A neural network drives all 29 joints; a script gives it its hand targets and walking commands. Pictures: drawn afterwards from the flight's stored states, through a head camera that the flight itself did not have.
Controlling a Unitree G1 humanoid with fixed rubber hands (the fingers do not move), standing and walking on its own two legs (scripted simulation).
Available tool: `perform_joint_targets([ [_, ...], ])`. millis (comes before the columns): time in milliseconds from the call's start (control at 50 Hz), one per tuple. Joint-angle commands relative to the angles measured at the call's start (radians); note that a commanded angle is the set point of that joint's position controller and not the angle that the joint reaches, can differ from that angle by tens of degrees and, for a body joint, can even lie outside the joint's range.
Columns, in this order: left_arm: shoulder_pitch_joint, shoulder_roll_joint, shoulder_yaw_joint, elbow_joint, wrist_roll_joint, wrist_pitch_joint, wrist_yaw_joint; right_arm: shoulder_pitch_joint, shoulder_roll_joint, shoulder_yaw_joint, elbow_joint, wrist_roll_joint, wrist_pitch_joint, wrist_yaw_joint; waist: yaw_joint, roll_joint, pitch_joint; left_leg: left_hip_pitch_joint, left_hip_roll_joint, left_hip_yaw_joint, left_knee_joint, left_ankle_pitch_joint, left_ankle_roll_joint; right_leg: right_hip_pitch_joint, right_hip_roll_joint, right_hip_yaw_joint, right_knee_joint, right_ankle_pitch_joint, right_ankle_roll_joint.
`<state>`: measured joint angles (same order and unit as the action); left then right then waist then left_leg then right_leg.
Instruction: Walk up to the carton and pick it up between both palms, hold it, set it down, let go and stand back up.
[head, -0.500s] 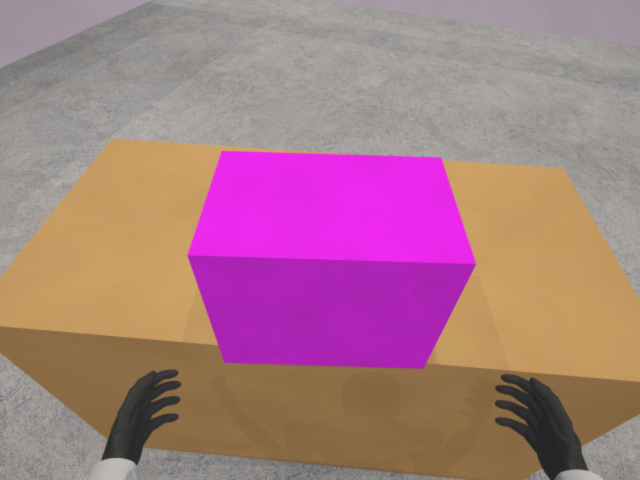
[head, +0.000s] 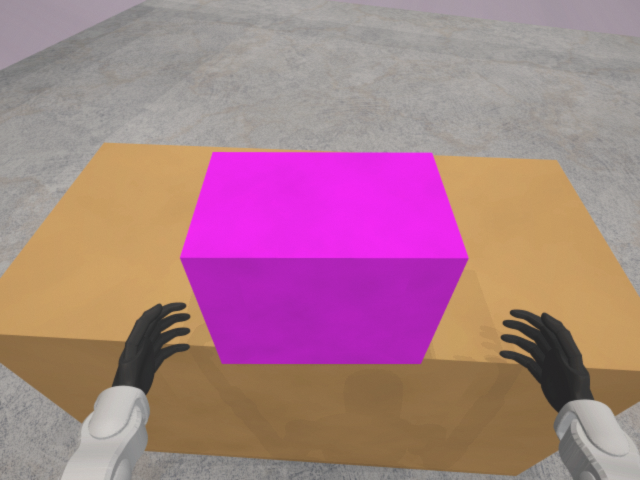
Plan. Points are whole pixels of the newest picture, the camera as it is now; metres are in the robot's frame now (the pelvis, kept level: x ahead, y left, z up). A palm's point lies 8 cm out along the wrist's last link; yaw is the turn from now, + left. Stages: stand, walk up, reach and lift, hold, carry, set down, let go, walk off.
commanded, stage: reach and lift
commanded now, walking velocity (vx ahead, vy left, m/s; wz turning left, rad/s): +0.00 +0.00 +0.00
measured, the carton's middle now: (322, 263) +0.41 +0.02 +0.03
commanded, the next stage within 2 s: none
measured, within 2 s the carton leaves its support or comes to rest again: neither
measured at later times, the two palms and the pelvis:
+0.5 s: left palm (134, 288) +0.31 +0.24 +0.10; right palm (574, 310) +0.30 -0.27 +0.09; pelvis -0.01 +0.00 +0.00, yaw -1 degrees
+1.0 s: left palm (132, 214) +0.37 +0.25 +0.16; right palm (583, 234) +0.36 -0.28 +0.15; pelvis -0.01 -0.01 +0.00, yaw -1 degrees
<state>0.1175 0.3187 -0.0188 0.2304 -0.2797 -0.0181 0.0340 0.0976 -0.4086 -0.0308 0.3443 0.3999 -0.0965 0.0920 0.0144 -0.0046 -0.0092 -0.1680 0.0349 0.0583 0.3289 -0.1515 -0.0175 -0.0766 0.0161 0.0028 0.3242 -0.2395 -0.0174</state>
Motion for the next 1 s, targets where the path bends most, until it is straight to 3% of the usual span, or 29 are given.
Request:
perform_joint_targets([
  [0, -0.227, 0.162, 0.128, -0.229, 0.02, 0.055, -0.012, -0.24, -0.24, -0.096, -0.185, 0.025, 0.008, -0.002, 0.005, -0.036, -0.217, 0.297, -0.046, -0.05, 0.022, 0.287, 0.002, -0.179, 0.009, 0.028, -0.075, 0.334, 0.025],
  [240, -0.429, 0.188, 0.17, -0.318, 0.012, 0.264, -0.016, -0.42, -0.288, -0.136, -0.237, 0.042, 0.17, 0.009, -0.002, -0.029, -0.235, 0.268, -0.042, -0.046, -0.01, 0.194, 0.018, -0.225, 0.009, 0.029, -0.099, 0.253, 0.021],
  [480, -0.6, 0.254, 0.235, -0.397, 0.001, 0.436, -0.012, -0.623, -0.377, -0.143, -0.24, 0.085, 0.27, -0.009, -0.009, -0.022, -0.382, 0.289, -0.03, -0.043, 0.029, 0.3, 0.008, -0.188, 0.027, 0.019, -0.054, 0.384, 0.029],
  [760, -0.888, 0.321, 0.26, -0.314, -0.01, 0.575, -0.006, -0.899, -0.434, -0.113, -0.126, 0.127, 0.373, -0.015, -0.021, -0.01, -0.486, 0.254, -0.023, -0.042, 0.05, 0.317, 0.006, -0.175, 0.029, 0.01, -0.016, 0.472, 0.046],
  [980, -1.147, 0.373, 0.244, -0.128, -0.018, 0.609, 0.001, -1.152, -0.457, -0.077, 0.026, 0.139, 0.412, -0.021, -0.015, -0.009, -0.57, 0.187, -0.022, -0.042, 0.051, 0.277, 0.019, -0.151, 0.023, 0.01, 0.012, 0.495, 0.062],
])
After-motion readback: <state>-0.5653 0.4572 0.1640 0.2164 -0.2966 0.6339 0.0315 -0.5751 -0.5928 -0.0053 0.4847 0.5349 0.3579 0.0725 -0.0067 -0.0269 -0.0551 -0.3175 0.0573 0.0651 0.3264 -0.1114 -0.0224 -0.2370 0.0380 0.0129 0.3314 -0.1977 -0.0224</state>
